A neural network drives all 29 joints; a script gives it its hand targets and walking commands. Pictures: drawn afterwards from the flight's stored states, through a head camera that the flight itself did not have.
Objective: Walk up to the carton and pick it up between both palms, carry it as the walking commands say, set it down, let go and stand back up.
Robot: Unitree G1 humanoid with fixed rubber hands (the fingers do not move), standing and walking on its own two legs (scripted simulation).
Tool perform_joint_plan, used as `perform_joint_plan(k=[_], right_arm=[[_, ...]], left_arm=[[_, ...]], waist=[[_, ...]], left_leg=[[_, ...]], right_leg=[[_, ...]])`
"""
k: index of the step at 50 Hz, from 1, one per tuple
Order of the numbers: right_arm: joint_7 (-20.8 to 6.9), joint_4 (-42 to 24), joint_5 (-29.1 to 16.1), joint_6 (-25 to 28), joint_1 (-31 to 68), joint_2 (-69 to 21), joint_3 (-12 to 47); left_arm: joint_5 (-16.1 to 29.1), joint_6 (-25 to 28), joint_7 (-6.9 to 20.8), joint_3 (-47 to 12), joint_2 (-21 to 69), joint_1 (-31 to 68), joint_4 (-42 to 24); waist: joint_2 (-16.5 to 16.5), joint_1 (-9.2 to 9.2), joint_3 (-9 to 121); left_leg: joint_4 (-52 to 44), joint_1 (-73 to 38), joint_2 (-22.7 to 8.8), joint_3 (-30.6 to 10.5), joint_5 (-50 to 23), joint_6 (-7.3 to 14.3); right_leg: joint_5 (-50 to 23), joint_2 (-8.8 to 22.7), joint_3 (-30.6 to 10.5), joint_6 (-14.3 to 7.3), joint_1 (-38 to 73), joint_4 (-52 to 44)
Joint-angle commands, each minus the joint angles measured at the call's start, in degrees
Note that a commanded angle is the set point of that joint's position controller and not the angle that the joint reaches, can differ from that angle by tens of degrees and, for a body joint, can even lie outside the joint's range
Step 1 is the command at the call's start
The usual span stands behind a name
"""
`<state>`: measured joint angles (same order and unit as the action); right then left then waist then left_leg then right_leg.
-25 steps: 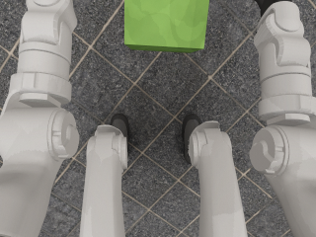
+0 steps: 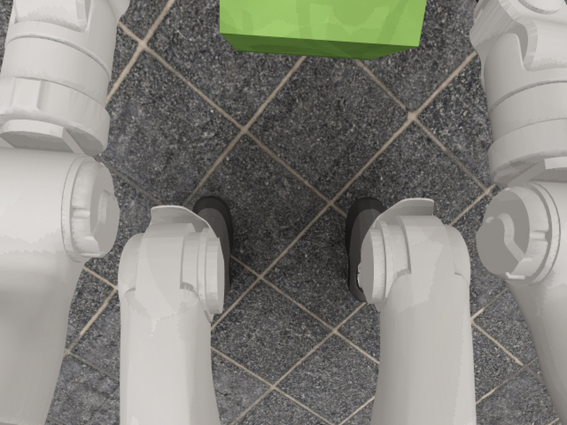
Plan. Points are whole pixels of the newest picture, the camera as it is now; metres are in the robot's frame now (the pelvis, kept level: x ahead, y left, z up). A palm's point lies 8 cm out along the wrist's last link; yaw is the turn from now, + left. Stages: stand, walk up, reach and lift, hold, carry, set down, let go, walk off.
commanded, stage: reach and lift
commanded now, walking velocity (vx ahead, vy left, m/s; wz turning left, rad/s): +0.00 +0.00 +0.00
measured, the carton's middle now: out of the picture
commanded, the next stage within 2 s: none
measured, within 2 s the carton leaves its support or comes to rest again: leaves its support in 1.78 s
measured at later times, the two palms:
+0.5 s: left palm out of the picture +0.57 +0.16 -0.25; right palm out of the picture +0.55 -0.20 -0.26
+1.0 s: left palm out of the picture +0.57 +0.13 -0.25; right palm out of the picture +0.56 -0.17 -0.25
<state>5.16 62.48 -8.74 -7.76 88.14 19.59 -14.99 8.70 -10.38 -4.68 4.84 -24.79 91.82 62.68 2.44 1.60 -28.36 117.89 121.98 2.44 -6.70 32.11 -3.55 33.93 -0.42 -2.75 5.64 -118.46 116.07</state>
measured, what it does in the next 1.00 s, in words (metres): stands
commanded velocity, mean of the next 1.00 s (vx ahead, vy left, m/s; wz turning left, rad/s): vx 0.00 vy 0.00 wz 0.00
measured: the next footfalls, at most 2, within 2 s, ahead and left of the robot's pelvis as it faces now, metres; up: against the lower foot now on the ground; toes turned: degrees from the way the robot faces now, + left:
none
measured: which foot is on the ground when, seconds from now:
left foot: down 0.00-1.00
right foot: down 0.00-1.00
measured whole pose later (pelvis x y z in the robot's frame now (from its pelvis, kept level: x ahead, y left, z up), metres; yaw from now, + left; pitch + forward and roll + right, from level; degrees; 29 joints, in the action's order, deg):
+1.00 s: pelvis +0.00 -0.01 -0.05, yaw +0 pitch +35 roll -3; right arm 6.5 64.4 -9.1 -4.0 90.5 18.1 -10.2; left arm 12.1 -5.0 -5.3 0.6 -20.7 92.6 66.8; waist 2.5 1.4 -29.9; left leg 127.2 128.1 2.0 -6.6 34.1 -4.0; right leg 35.4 -1.2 -3.2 5.4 -125.8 126.1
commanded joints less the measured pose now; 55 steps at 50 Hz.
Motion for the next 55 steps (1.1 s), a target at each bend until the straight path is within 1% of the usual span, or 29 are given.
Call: perform_joint_plan(k=[1, 3, 4, 7, 8, 9, 10, 13, 15, 17, 19, 22, 23, 26, 28, 29, 32, 34, 38, 40, 43, 46, 47, 48, 49, 50, 53, 54, 55], right_arm=[[0.2, -7.0, 2.4, 5.1, 22.4, 13.5, 0.5], [0.7, -7.9, 1.3, 5.5, 23.7, 14.7, 1.1], [1.0, -9.2, 0.3, 5.5, 24.8, 14.6, 2.1], [2.3, -13.3, -2.4, 6.2, 26.0, 15.3, 4.4], [2.6, -13.3, -2.9, 6.1, 26.3, 14.9, 5.3], [2.8, -13.1, -3.4, 6.1, 26.1, 13.8, 6.7], [2.6, -10.5, -3.8, 5.8, 24.7, 11.9, 7.9], [1.5, -3.2, -3.7, 4.3, 20.0, 7.1, 10.3], [0.5, -0.8, -3.6, 3.3, 18.0, 4.9, 10.6], [-0.1, -1.2, -3.7, 2.9, 18.7, 4.3, 10.5], [-0.2, -4.9, -3.8, 3.5, 21.6, 5.2, 9.7], [0.9, -10.5, -4.7, 5.2, 26.1, 8.1, 9.7], [1.2, -11.5, -4.9, 5.6, 26.9, 8.8, 9.8], [2.2, -8.1, -3.7, 5.6, 24.1, 9.5, 8.8], [2.2, -3.6, -2.6, 5.0, 20.5, 8.7, 7.9], [1.9, -1.7, -2.4, 4.5, 19.0, 7.0, 8.1], [1.0, -1.8, -2.1, 4.2, 18.8, 4.0, 8.2], [0.8, -5.8, -2.5, 5.0, 22.1, 3.9, 8.5], [0.7, -11.5, -4.3, 6.3, 27.6, 2.1, 11.4], [0.6, -9.3, -4.0, 5.9, 26.5, 0.8, 11.8], [0.5, -2.9, -1.3, 4.6, 21.3, -0.6, 9.2], [0.0, -3.1, 0.2, 4.0, 20.6, -2.9, 7.4], [-0.4, -4.6, -0.2, 4.0, 22.1, -4.7, 8.2], [-0.8, -6.3, -0.7, 4.3, 24.3, -6.8, 9.2], [-1.3, -8.0, -1.3, 4.4, 26.6, -9.1, 10.3], [-1.9, -8.3, -1.2, 4.4, 27.6, -11.1, 10.9], [-5.0, -7.9, -0.7, 3.2, 29.8, -22.7, 13.1], [-6.5, -7.4, -0.3, 2.4, 30.4, -28.4, 13.7], [-8.1, -7.5, 0.0, 1.8, 31.0, -34.0, 14.3]], left_arm=[[2.2, 5.1, -1.1, -2.9, -4.8, 26.2, -6.2], [3.9, 5.3, -1.7, -4.2, -5.7, 27.5, -7.6], [4.7, 5.4, -2.0, -4.8, -6.4, 28.5, -9.0], [7.4, 6.0, -3.2, -6.3, -8.2, 29.8, -13.3], [7.4, 6.0, -3.5, -5.2, -8.7, 28.9, -12.4], [8.0, 6.0, -3.3, -4.7, -8.6, 27.5, -10.6], [7.7, 6.0, -3.1, -3.8, -8.5, 25.4, -6.9], [5.4, 5.8, -1.8, -0.8, -8.5, 18.4, 3.1], [4.1, 5.5, -0.8, 0.2, -8.4, 16.6, 4.8], [3.7, 5.5, 0.2, -0.1, -8.2, 17.3, 4.2], [3.7, 6.0, 0.5, -1.0, -8.4, 20.2, 0.6], [5.5, 7.2, -0.3, -3.0, -8.8, 24.9, -4.3], [6.0, 7.3, -0.6, -3.2, -8.8, 25.4, -4.5], [6.7, 7.2, -1.3, -3.8, -7.5, 24.5, -3.5], [6.3, 7.1, -1.4, -3.9, -6.8, 23.4, -2.0], [6.3, 7.1, -1.2, -4.2, -6.0, 22.7, -1.4], [6.0, 7.0, -0.6, -5.3, -3.9, 22.9, -2.2], [6.7, 7.1, -0.4, -6.4, -2.2, 24.7, -4.0], [8.2, 7.5, -0.2, -7.4, 0.6, 26.4, -5.0], [7.4, 7.5, -0.1, -6.2, 1.4, 25.7, -3.8], [4.8, 7.5, -0.3, -4.1, 0.2, 24.8, -3.7], [2.1, 7.6, -0.5, -2.2, -0.2, 25.3, -6.1], [1.5, 7.5, -0.3, -2.0, 1.3, 25.2, -6.1], [2.1, 7.4, 0.2, -3.6, 4.6, 26.4, -7.0], [2.1, 7.2, 0.7, -4.4, 7.3, 27.2, -7.0], [2.2, 7.0, 1.5, -5.3, 10.3, 27.8, -6.7], [2.0, 6.5, 4.5, -7.4, 21.3, 31.2, -8.3], [1.8, 6.3, 5.8, -8.2, 25.9, 32.8, -9.0], [1.9, 6.0, 7.3, -9.4, 31.4, 33.9, -9.2]], waist=[[3.8, 6.05, 80.0], [4.3, 6.60, 85.3], [4.0, 6.00, 88.3], [2.3, 5.69, 98.3], [1.0, 3.78, 97.1], [-0.9, 2.61, 94.8], [-2.2, 1.26, 89.4], [-5.4, -1.79, 76.4], [-6.8, -2.52, 71.4], [-6.8, -2.06, 69.0], [-5.2, -1.12, 69.8], [-3.8, 0.89, 76.9], [-3.5, 0.95, 79.7], [-2.7, 2.23, 81.8], [-1.7, 3.14, 79.6], [-1.8, 2.98, 77.8], [-1.5, 3.10, 74.2], [-1.1, 3.36, 75.6], [-2.7, 2.17, 78.9], [-3.3, 1.34, 78.1], [-3.0, 1.80, 74.3], [-2.7, 1.28, 73.0], [-3.2, 0.58, 72.6], [-2.8, 1.29, 73.7], [-2.4, 0.92, 73.7], [-2.1, 1.49, 73.8], [-2.2, 1.45, 72.3], [-2.7, 1.06, 71.4], [-2.9, 1.48, 70.6]], left_leg=[[-2.7, -43.4, 0.0, 5.0, -28.5, 0.1], [-1.3, -47.8, 0.0, 4.6, -31.0, 0.2], [-0.9, -49.1, 0.0, 4.9, -32.0, 0.2], [1.7, -53.0, 0.1, 5.8, -36.9, 0.6], [1.7, -48.8, 0.1, 6.7, -35.5, 0.6], [2.0, -45.5, 0.2, 7.1, -34.3, 0.9], [2.0, -41.0, 0.0, 7.5, -31.9, 1.1], [1.1, -30.2, -0.3, 8.9, -23.1, 1.5], [0.4, -25.7, -0.8, 9.6, -17.7, 1.6], [-0.1, -23.5, -1.1, 9.7, -14.7, 1.7], [0.1, -25.0, -1.1, 9.4, -15.5, 1.7], [1.5, -30.6, -0.8, 8.5, -22.0, 1.8], [2.2, -32.2, -0.7, 8.4, -24.0, 1.8], [2.5, -33.6, -0.1, 8.4, -25.8, 1.3], [2.0, -34.0, 0.0, 8.5, -24.7, 0.9], [1.4, -33.7, 0.1, 8.4, -23.9, 0.9], [0.6, -33.6, -0.1, 8.1, -22.3, 1.0], [0.9, -34.7, 0.0, 8.0, -23.2, 1.0], [1.6, -34.7, 0.6, 8.4, -25.7, 1.3], [1.5, -33.2, 0.9, 9.0, -24.7, 1.2], [0.6, -32.3, 1.1, 9.4, -21.9, 0.6], [0.1, -33.2, 1.2, 9.5, -21.2, 0.6], [0.0, -33.2, 1.3, 9.5, -21.2, 1.0], [0.2, -34.0, 1.5, 9.3, -21.7, 1.1], [0.4, -34.1, 1.6, 9.4, -22.1, 1.3], [0.5, -34.0, 1.7, 9.3, -22.0, 1.2], [1.2, -33.2, 2.3, 9.4, -21.5, 1.1], [1.3, -32.3, 2.5, 9.6, -20.7, 1.2], [1.4, -32.1, 2.8, 9.5, -20.4, 1.3]], right_leg=[[-22.9, -2.2, 10.8, -2.3, 17.5, -0.9], [-24.0, -1.9, 11.1, -2.2, 18.8, 0.4], [-24.8, -1.8, 11.1, -2.1, 20.5, 0.9], [-30.0, -1.7, 11.0, -2.0, 26.1, 2.9], [-30.2, -1.7, 10.4, -2.0, 28.3, 3.4], [-30.1, -1.8, 9.9, -1.9, 29.4, 3.5], [-28.9, -1.8, 9.4, -1.8, 28.7, 3.3], [-23.7, -1.9, 8.0, -1.3, 27.2, 2.1], [-20.1, -2.1, 7.3, -1.1, 26.6, 1.3], [-18.4, -2.3, 7.2, -1.1, 26.2, 1.0], [-18.7, -2.5, 7.4, -1.3, 25.5, 1.2], [-24.0, -2.6, 8.0, -1.5, 27.7, 2.3], [-25.7, -2.5, 8.2, -1.6, 28.8, 2.7], [-27.2, -2.5, 8.7, -1.6, 29.8, 3.2], [-25.7, -2.5, 9.0, -1.6, 28.2, 2.9], [-24.6, -2.5, 9.1, -1.6, 26.8, 2.7], [-22.2, -2.7, 9.0, -1.8, 24.0, 2.0], [-23.1, -2.9, 9.1, -2.1, 24.6, 2.1], [-26.6, -3.2, 9.1, -2.1, 29.2, 2.5], [-26.6, -3.2, 8.9, -1.9, 30.8, 2.5], [-23.9, -3.5, 9.0, -1.6, 28.9, 2.1], [-22.6, -4.1, 9.0, -1.3, 26.9, 1.6], [-22.4, -4.3, 9.0, -1.3, 26.8, 1.5], [-22.7, -4.6, 9.2, -1.4, 26.8, 1.5], [-23.0, -4.7, 9.0, -1.5, 26.7, 1.6], [-23.3, -4.8, 9.1, -1.6, 27.2, 1.7], [-22.6, -5.2, 8.9, -1.8, 26.3, 2.4], [-22.0, -5.5, 8.8, -2.0, 26.4, 2.6], [-21.7, -5.6, 9.0, -2.1, 25.6, 2.9]])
